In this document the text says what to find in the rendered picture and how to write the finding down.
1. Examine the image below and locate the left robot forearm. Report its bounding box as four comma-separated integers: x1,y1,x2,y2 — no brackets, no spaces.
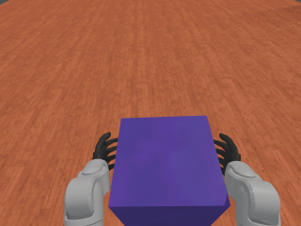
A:
64,158,111,226

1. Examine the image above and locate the robot left hand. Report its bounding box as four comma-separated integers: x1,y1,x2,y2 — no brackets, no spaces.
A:
92,132,119,171

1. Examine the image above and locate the robot right hand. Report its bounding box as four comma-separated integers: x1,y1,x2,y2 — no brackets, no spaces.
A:
214,133,241,176

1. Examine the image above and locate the right robot forearm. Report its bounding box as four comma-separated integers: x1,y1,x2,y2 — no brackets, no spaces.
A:
224,161,281,226

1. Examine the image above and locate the carton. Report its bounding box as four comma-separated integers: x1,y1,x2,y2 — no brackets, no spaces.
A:
108,115,230,226

